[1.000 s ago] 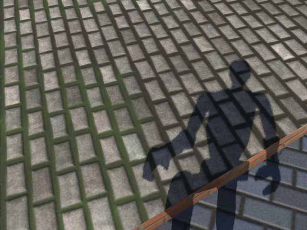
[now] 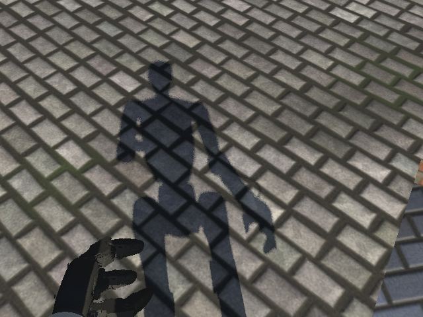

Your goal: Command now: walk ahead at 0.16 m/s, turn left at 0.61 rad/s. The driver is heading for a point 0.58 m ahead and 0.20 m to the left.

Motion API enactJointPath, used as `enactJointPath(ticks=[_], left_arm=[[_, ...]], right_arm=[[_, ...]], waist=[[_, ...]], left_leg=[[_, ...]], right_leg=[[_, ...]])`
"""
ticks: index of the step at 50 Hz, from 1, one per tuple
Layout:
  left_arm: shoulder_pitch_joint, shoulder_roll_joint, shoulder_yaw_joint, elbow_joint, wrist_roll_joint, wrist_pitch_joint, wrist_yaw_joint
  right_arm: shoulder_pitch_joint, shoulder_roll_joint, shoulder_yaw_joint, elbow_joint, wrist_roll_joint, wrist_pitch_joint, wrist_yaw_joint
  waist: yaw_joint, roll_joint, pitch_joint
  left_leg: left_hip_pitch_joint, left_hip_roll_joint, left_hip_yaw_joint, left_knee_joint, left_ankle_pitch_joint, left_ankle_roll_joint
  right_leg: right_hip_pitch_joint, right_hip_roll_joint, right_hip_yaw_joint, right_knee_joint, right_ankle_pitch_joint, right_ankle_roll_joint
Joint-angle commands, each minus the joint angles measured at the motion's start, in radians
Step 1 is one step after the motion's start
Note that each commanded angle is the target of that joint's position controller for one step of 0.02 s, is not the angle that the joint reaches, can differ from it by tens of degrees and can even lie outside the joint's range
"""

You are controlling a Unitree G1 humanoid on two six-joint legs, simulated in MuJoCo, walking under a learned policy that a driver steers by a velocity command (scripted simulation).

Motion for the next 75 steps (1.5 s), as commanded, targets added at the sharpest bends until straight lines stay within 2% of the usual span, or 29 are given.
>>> enactJointPath(ticks=[1,3,5,9,16,18,19,20,23,32,34,39,40,41,42,43,44,45,49,55,58,59,60,61,64,67,70,71,75], left_arm=[[0.217,0.123,0.063,-0.012,-0.028,0.025,0.003],[0.131,0.113,0.061,-0.001,-0.056,0.039,0.010],[0.082,0.139,0.074,0.018,-0.040,0.043,0.016],[0.052,0.176,0.096,0.063,-0.035,0.047,0.034],[0.073,0.246,0.133,0.124,-0.089,0.055,0.020],[0.163,0.198,0.129,0.167,-0.092,0.057,0.009],[0.184,0.171,0.123,0.137,-0.052,0.062,0.007],[0.109,0.175,0.119,0.082,-0.037,0.064,0.015],[0.051,0.193,0.124,0.085,-0.061,0.056,0.034],[0.094,0.147,0.108,0.106,-0.072,0.053,0.023],[0.137,0.159,0.107,0.121,-0.081,0.055,0.009],[0.298,0.144,0.111,0.168,-0.098,0.006,-0.020],[0.401,0.149,0.112,0.208,-0.091,-0.005,-0.024],[0.502,0.187,0.112,0.232,-0.077,-0.018,-0.027],[0.445,0.288,0.131,0.185,-0.053,-0.031,-0.039],[0.409,0.269,0.132,0.170,-0.065,-0.043,-0.037],[0.350,0.258,0.141,0.163,-0.034,-0.003,-0.044],[0.371,0.242,0.140,0.164,-0.042,0.007,-0.039],[0.477,0.199,0.134,0.222,-0.056,0.007,-0.021],[0.560,0.234,0.154,0.259,-0.056,0.025,-0.009],[0.459,0.262,0.160,0.243,-0.060,0.018,-0.010],[0.419,0.264,0.162,0.232,-0.068,0.005,-0.018],[0.390,0.217,0.147,0.201,-0.075,-0.011,-0.023],[0.423,0.115,0.115,0.142,-0.110,-0.010,-0.017],[0.305,0.177,0.117,0.171,-0.047,0.030,-0.033],[0.247,0.131,0.103,0.145,-0.025,0.062,-0.070],[0.181,0.116,0.090,0.088,-0.019,0.068,-0.076],[0.179,0.088,0.080,0.075,-0.134,0.041,-0.052],[0.078,0.124,0.068,0.041,-0.075,-0.006,-0.082]], right_arm=[[0.029,-0.111,-0.019,-0.101,0.001,0.023,0.002],[-0.022,-0.110,-0.034,-0.120,0.002,0.065,-0.015],[-0.055,-0.063,-0.029,-0.152,-0.003,0.094,-0.016],[-0.149,-0.039,-0.020,-0.187,-0.016,0.099,0.001],[-0.241,-0.095,-0.047,-0.232,-0.008,0.113,0.057],[-0.158,-0.143,-0.076,-0.210,-0.021,0.109,0.043],[-0.108,-0.292,-0.114,-0.230,-0.028,0.101,0.024],[-0.145,-0.307,-0.106,-0.275,-0.050,0.079,0.028],[-0.234,-0.206,-0.087,-0.290,-0.016,0.061,0.020],[-0.308,-0.167,-0.079,-0.326,-0.023,0.097,-0.021],[-0.280,-0.128,-0.058,-0.314,-0.023,0.090,-0.007],[-0.294,-0.107,-0.020,-0.253,-0.031,0.036,0.033],[-0.334,-0.071,-0.012,-0.261,-0.029,0.024,0.029],[-0.368,-0.003,0.005,-0.281,-0.021,0.006,0.026],[-0.362,-0.038,-0.001,-0.340,0.023,-0.028,0.033],[-0.415,-0.090,-0.015,-0.330,0.044,-0.058,0.033],[-0.460,-0.122,-0.016,-0.336,-0.094,-0.030,0.048],[-0.459,-0.122,-0.021,-0.320,-0.107,-0.017,0.056],[-0.435,-0.034,0.009,-0.296,-0.082,0.013,0.083],[-0.598,-0.037,0.019,-0.325,-0.057,0.001,0.080],[-0.417,-0.072,0.003,-0.288,-0.044,-0.012,0.053],[-0.222,-0.139,-0.025,-0.231,-0.060,-0.021,0.029],[0.010,-0.237,-0.059,-0.205,-0.081,-0.020,0.003],[0.030,-0.314,-0.071,-0.191,-0.100,-0.011,0.000],[-0.121,-0.096,-0.016,-0.191,-0.097,-0.012,0.009],[-0.086,-0.049,0.002,-0.122,-0.078,-0.037,0.020],[-0.079,-0.055,0.004,-0.080,-0.058,-0.060,0.036],[-0.213,-0.077,-0.014,-0.113,-0.012,-0.054,0.020],[-0.154,-0.200,-0.041,-0.072,-0.013,-0.057,-0.004]], waist=[[0.130,-0.084,-0.364],[0.073,-0.062,-0.218],[0.039,-0.111,-0.137],[0.054,-0.107,-0.155],[0.064,-0.119,-0.118],[0.046,0.021,-0.121],[0.067,0.337,-0.097],[0.051,0.351,-0.177],[0.064,0.120,-0.161],[0.091,0.146,-0.222],[0.060,0.164,-0.258],[0.146,0.192,-0.047],[0.181,0.110,-0.011],[0.186,-0.094,0.012],[0.130,-0.250,0.144],[0.131,-0.160,0.206],[0.115,-0.063,0.193],[0.127,-0.050,0.150],[0.152,-0.121,0.039],[0.223,-0.146,0.023],[0.098,-0.139,-0.040],[0.002,-0.060,-0.150],[-0.117,0.093,-0.321],[-0.074,0.386,-0.418],[0.009,0.052,-0.093],[0.052,0.105,0.055],[0.098,0.120,0.053],[0.117,0.146,0.076],[0.105,0.094,-0.008]], left_leg=[[-0.470,0.070,0.004,0.383,-0.054,-0.078],[-0.424,0.115,0.032,0.376,0.039,-0.107],[-0.369,0.141,0.059,0.311,0.109,-0.111],[-0.254,0.171,0.090,0.056,0.300,-0.075],[-0.066,0.129,0.197,-0.357,0.382,0.037],[0.104,0.092,0.143,-0.530,0.546,0.110],[0.277,0.333,-0.232,-0.578,0.995,0.230],[0.301,0.414,-0.463,-0.618,0.920,0.400],[0.228,0.303,-0.326,-0.644,0.644,0.286],[0.121,0.207,-0.329,-0.591,0.674,0.239],[0.067,0.204,-0.331,-0.638,0.225,0.242],[-0.191,0.211,-0.278,-0.659,-0.205,0.212],[-0.259,0.158,-0.189,-0.479,-0.140,0.173],[-0.389,0.049,-0.013,-0.083,-0.001,0.101],[-0.682,-0.002,0.038,0.026,0.010,0.075],[-0.737,0.066,-0.028,0.096,0.120,0.078],[-0.696,0.097,0.008,0.019,0.287,0.046],[-0.604,0.101,0.034,-0.028,0.332,0.021],[-0.404,0.072,0.098,-0.133,0.396,-0.025],[-0.317,0.018,0.116,-0.426,0.347,-0.036],[0.107,0.001,0.107,-0.569,0.356,0.004],[0.407,0.042,0.075,-0.559,0.356,0.033],[0.695,0.262,-0.115,-0.573,0.049,0.076],[0.794,0.500,-0.613,-0.765,-0.349,0.136],[0.405,0.420,-0.345,-0.771,-0.008,0.140],[0.270,0.331,-0.107,-0.828,0.402,0.134],[0.268,0.334,0.055,-0.777,1.054,0.151],[0.249,0.294,0.103,-0.791,1.008,0.148],[0.116,0.256,0.212,-0.779,1.151,0.117]], right_leg=[[0.726,-0.432,0.319,-0.003,0.889,-0.313],[0.475,-0.367,0.239,-0.127,0.526,-0.261],[0.306,-0.347,0.147,-0.210,0.392,-0.231],[0.255,-0.316,-0.023,-0.228,0.265,-0.208],[0.316,-0.369,-0.124,-0.127,0.106,-0.113],[0.241,-0.278,-0.202,0.111,-0.068,-0.007],[-0.066,-0.144,-0.263,0.468,-0.512,0.098],[-0.259,-0.028,-0.065,0.673,-0.619,0.134],[-0.277,-0.057,0.062,0.679,-0.402,0.095],[-0.034,0.033,0.081,0.311,-0.270,0.114],[0.074,0.001,0.036,0.268,-0.260,0.091],[0.327,-0.014,-0.060,0.049,-0.309,-0.043],[0.383,-0.062,0.051,-0.047,-0.390,-0.074],[0.425,-0.227,0.377,-0.199,-0.624,-0.142],[0.443,-0.363,0.869,-0.438,-0.950,-0.294],[0.415,-0.400,0.928,-0.464,-0.969,-0.310],[0.357,-0.331,0.767,-0.463,-0.853,-0.236],[0.349,-0.265,0.622,-0.432,-0.692,-0.190],[0.336,-0.138,0.414,-0.403,-0.379,-0.171],[0.429,-0.148,0.454,-0.329,-0.315,-0.187],[0.260,-0.140,0.436,-0.199,-0.008,-0.141],[0.136,-0.071,0.363,0.024,0.123,-0.106],[-0.031,0.004,0.245,0.353,-0.024,-0.079],[-0.273,0.105,0.133,0.619,-0.481,-0.054],[-0.315,-0.081,0.072,0.757,-0.240,-0.061],[-0.320,-0.110,0.050,0.711,-0.228,-0.029],[-0.329,-0.068,0.034,0.618,-0.197,-0.003],[-0.327,-0.083,0.058,0.511,-0.146,0.010],[0.117,0.017,-0.076,0.132,0.132,0.003]])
